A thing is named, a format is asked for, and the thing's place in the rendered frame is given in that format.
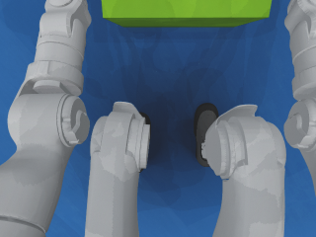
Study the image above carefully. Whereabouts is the robot right upper arm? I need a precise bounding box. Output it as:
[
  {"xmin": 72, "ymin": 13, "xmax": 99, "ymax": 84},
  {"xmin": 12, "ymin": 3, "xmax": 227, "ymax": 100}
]
[{"xmin": 283, "ymin": 96, "xmax": 316, "ymax": 197}]

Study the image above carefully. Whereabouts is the right robot forearm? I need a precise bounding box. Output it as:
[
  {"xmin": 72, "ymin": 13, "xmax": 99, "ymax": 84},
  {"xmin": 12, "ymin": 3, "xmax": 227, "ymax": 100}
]
[{"xmin": 284, "ymin": 0, "xmax": 316, "ymax": 101}]

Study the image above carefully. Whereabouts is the left robot forearm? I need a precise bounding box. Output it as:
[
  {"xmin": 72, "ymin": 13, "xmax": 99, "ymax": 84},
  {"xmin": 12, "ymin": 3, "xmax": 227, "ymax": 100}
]
[{"xmin": 7, "ymin": 0, "xmax": 92, "ymax": 139}]

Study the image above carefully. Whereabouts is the robot left upper arm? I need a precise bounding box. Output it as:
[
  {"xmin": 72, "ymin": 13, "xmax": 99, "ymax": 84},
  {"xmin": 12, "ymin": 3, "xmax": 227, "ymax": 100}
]
[{"xmin": 0, "ymin": 93, "xmax": 90, "ymax": 237}]

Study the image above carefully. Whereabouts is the left robot foot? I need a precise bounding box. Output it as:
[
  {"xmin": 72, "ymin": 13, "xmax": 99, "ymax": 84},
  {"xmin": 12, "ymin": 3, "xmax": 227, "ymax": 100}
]
[{"xmin": 138, "ymin": 112, "xmax": 151, "ymax": 173}]

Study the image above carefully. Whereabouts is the robot right shin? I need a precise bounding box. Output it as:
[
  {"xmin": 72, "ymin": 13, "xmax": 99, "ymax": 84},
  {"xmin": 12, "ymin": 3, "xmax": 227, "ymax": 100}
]
[{"xmin": 201, "ymin": 104, "xmax": 286, "ymax": 170}]

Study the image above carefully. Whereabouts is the carton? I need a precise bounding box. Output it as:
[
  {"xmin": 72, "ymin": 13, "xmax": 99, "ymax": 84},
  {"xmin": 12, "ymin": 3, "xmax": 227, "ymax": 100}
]
[{"xmin": 101, "ymin": 0, "xmax": 272, "ymax": 28}]

